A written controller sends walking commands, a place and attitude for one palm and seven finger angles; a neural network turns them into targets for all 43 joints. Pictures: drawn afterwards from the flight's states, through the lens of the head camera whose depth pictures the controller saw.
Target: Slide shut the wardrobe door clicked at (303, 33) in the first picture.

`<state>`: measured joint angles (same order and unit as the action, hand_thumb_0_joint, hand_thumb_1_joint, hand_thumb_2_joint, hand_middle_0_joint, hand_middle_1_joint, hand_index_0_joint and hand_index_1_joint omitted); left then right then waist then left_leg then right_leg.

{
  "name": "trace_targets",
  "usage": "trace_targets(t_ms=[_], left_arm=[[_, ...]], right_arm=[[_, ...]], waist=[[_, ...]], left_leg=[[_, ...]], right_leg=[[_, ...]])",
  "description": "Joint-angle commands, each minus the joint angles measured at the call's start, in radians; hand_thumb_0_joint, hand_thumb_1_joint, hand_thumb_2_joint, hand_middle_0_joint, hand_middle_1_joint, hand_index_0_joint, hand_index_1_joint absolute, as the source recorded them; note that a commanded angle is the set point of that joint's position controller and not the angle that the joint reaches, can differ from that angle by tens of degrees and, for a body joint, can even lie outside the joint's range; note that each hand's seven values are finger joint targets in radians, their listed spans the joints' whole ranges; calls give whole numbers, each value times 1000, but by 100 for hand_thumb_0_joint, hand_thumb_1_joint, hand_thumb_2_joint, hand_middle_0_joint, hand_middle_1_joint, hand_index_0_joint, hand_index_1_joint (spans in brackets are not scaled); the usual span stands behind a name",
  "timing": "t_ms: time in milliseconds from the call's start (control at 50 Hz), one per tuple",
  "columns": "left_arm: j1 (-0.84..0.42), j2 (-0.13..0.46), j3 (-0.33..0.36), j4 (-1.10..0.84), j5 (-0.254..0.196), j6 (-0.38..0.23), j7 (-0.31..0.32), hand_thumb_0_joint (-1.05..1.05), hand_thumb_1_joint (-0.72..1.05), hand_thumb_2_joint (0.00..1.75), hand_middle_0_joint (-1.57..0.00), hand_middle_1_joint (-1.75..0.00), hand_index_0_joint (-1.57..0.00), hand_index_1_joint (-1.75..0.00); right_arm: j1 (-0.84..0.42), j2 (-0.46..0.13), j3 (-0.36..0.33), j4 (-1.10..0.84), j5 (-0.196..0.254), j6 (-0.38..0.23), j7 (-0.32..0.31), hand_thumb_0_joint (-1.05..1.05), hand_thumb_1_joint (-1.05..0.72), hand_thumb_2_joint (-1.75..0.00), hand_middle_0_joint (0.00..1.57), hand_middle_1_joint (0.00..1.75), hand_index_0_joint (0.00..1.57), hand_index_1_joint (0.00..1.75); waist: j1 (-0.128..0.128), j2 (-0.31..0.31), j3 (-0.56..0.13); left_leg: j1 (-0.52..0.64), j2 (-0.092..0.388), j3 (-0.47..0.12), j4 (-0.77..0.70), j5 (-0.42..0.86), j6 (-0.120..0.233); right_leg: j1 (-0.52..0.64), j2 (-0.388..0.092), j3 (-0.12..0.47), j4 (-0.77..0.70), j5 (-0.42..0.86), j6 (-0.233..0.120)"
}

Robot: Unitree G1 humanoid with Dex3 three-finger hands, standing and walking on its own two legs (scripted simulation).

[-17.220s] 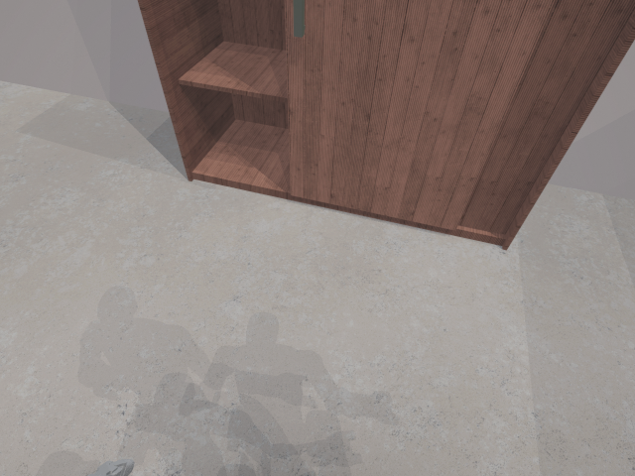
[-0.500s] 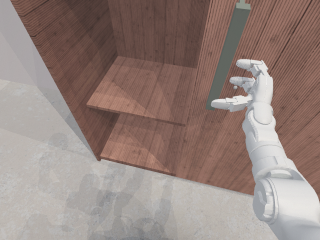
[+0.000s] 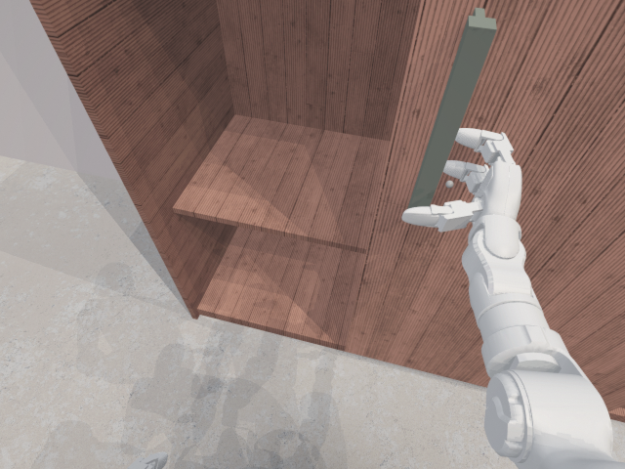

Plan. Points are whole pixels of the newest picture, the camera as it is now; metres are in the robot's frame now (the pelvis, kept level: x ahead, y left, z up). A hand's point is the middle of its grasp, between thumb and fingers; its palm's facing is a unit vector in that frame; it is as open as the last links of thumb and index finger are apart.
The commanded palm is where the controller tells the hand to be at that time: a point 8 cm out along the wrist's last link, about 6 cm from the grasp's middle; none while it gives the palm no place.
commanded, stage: slide the fingers in behind the handle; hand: right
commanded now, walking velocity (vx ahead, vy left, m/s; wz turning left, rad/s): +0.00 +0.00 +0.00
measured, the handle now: (441, 131) +0.52 -0.08 +0.17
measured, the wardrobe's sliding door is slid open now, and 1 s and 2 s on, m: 0.52 0.52 0.52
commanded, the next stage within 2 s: grip the handle and tug to test in 1.26 s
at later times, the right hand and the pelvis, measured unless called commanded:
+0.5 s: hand (431, 178) +0.47 -0.08 +0.13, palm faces +0.10 +0.99 +0.01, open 14.0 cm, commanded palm +0.44 -0.13 +0.13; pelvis +0.01 +0.01 +0.00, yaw +0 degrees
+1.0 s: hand (423, 173) +0.47 -0.07 +0.14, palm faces +0.11 +0.99 +0.00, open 14.0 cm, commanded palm +0.44 -0.12 +0.13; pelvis +0.01 +0.01 +0.00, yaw +0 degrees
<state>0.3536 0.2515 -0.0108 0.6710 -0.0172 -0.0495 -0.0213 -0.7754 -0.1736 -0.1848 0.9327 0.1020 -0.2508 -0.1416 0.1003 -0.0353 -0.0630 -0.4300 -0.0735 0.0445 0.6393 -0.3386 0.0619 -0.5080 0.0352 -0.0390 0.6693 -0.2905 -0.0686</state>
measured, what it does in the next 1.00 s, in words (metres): stands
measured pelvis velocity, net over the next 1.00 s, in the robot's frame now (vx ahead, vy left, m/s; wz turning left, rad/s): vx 0.01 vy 0.01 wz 0.00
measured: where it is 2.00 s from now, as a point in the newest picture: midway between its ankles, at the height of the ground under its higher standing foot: outside the picture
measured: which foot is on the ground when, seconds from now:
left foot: down 0.00-1.00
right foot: down 0.00-1.00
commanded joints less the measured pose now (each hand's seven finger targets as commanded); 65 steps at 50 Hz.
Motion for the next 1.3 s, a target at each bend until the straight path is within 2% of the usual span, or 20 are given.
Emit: trace_targets(t_ms=[0, 40, 80, 160, 280, 400, 460, 540, 580, 600, 680, 800, 840, 900, 1020, 1040, 1060, 1120, 1180, 1280], left_arm=[[42, 136, 49, -95, -2, -35, 7, 0, 90, 90, -20, -30, -20, -30], [40, 135, 52, -96, -3, -34, 3, 0, 90, 90, -20, -30, -20, -30], [44, 143, 51, -97, -6, -22, 3, 0, 90, 90, -20, -30, -20, -30], [37, 142, 49, -108, -9, -8, 12, 0, 90, 90, -20, -30, -20, -30], [37, 126, 54, -102, 0, -20, 2, 0, 90, 90, -20, -30, -20, -30], [38, 130, 53, -100, 0, -12, 1, 0, 90, 90, -20, -30, -20, -30], [36, 134, 53, -106, -1, -2, 9, 0, 90, 90, -20, -30, -20, -30], [25, 119, 52, -110, -2, -9, 6, 0, 90, 90, -20, -30, -20, -30], [28, 119, 51, -110, -1, -12, 0, 0, 90, 90, -20, -30, -20, -30], [31, 123, 53, -107, 0, -11, 1, 0, 90, 90, -20, -30, -20, -30], [28, 125, 51, -105, -4, -7, 4, 0, 90, 90, -20, -30, -20, -30], [24, 121, 51, -96, -2, -14, 8, 0, 90, 90, -20, -30, -20, -30], [25, 123, 49, -90, 2, -17, 10, 0, 90, 90, -20, -30, -20, -30], [28, 121, 49, -85, 4, -20, 5, 0, 90, 90, -20, -30, -20, -30], [39, 132, 49, -92, 0, -12, 6, 0, 90, 90, -20, -30, -20, -30], [34, 128, 47, -98, 0, -13, 5, 0, 90, 90, -20, -30, -20, -30], [42, 133, 50, -93, 3, -11, 7, 0, 90, 90, -20, -30, -20, -30], [42, 127, 46, -92, 1, -14, 2, 0, 90, 90, -20, -30, -20, -30], [52, 133, 50, -89, 4, -13, 0, 0, 90, 90, -20, -30, -20, -30], [51, 131, 50, -87, 3, -11, -1, 0, 90, 90, -20, -30, -20, -30]], right_arm=[[-506, -147, 6, -295, -12, -87, -10, 0, 50, -30, 30, 120, 30, 120], [-468, -106, 34, -283, -8, -73, -7, 0, 50, -30, 30, 120, 30, 120], [-419, -132, 8, -225, -7, -41, -6, 0, 50, -30, 30, 120, 30, 120], [-434, -133, -3, -215, 11, 8, -5, 0, 50, -30, 30, 120, 30, 120], [-490, -94, 27, -353, -1, -56, -27, 0, 50, -30, 30, 120, 30, 120], [-425, -83, 42, -290, -13, -21, -35, 0, 50, -30, 30, 120, 30, 120], [-415, -141, -14, -289, -1, 8, -38, 0, 50, -30, 30, 120, 30, 120], [-434, -85, 25, -363, 3, -11, -35, 0, 50, -30, 30, 120, 30, 120], [-400, -61, 42, -358, -1, -19, -39, 0, 50, -30, 30, 120, 30, 120], [-375, -93, 13, -336, 0, -15, -43, 0, 50, -30, 30, 120, 30, 120], [-417, -73, 47, -312, -8, -1, -41, 0, 50, -30, 30, 120, 30, 120], [-515, -78, 40, -340, 0, -22, -59, 0, 50, -30, 30, 120, 30, 120], [-509, -112, 12, -324, -5, -41, -68, 0, 50, -30, 30, 120, 30, 120], [-502, -85, 41, -289, -21, -56, -71, 0, 50, -30, 30, 120, 30, 120], [-471, -109, 6, -187, -12, -18, -65, 0, 50, -30, 30, 120, 30, 120], [-490, -67, 44, -206, -6, -18, -60, 0, 50, -30, 30, 120, 30, 120], [-489, -102, 9, -203, -7, -20, -67, 0, 50, -30, 30, 120, 30, 120], [-498, -49, 56, -198, -10, -26, -63, 0, 50, -30, 30, 120, 30, 120], [-479, -95, 11, -190, -16, -38, -75, 0, 50, -30, 30, 120, 30, 120], [-499, -77, 40, -192, -27, -44, -72, 0, 50, -30, 30, 120, 30, 120]], waist=[[0, -10, -381], [4, 11, -375], [3, 84, -338], [-1, 118, -280], [-2, 5, -381], [6, 76, -339], [-13, 110, -340], [-11, 36, -365], [-9, 41, -349], [-15, 68, -332], [8, 102, -303], [9, 45, -338], [7, 44, -356], [14, 53, -347], [5, 103, -322], [14, 88, -317], [5, 91, -327], [22, 72, -297], [10, 97, -314], [19, 73, -311]], left_leg=[[-10, 26, -44, -80, 285, -36], [-16, 23, -38, -79, 314, -36], [7, 24, -41, -87, 337, -41], [46, 31, -50, -109, 338, -44], [5, 24, -44, -78, 371, -36], [32, 28, -50, -91, 380, -49], [103, 35, -62, -103, 409, -50], [83, 32, -58, -94, 441, -48], [65, 30, -54, -95, 443, -46], [69, 30, -55, -97, 435, -48], [67, 38, -66, -113, 404, -58], [55, 37, -68, -114, 343, -53], [59, 39, -70, -110, 345, -53], [47, 39, -67, -103, 343, -55], [63, 41, -69, -115, 333, -56], [60, 40, -69, -117, 342, -57], [70, 40, -62, -111, 345, -50], [21, 37, -60, -115, 327, -53], [36, 37, -63, -111, 329, -54], [17, 36, -61, -107, 320, -51]], right_leg=[[339, -31, 88, -47, 251, 23], [350, -33, 88, -39, 286, 25], [301, -33, 81, -43, 281, 21], [241, -21, 72, -56, 239, 12], [361, -30, 83, -32, 335, 23], [289, -24, 69, -39, 288, 15], [246, -16, 62, -50, 273, 11], [301, -19, 57, -44, 319, 15], [307, -21, 60, -43, 334, 15], [287, -22, 60, -41, 319, 14], [251, -17, 55, -50, 253, 9], [276, -16, 61, -55, 222, 12], [278, -16, 60, -49, 226, 12], [266, -15, 61, -46, 221, 12], [218, -13, 56, -56, 195, 10], [225, -11, 53, -58, 197, 10], [225, -12, 60, -55, 214, 12], [240, -16, 58, -53, 208, 11], [230, -16, 59, -51, 210, 9], [243, -18, 61, -48, 212, 11]])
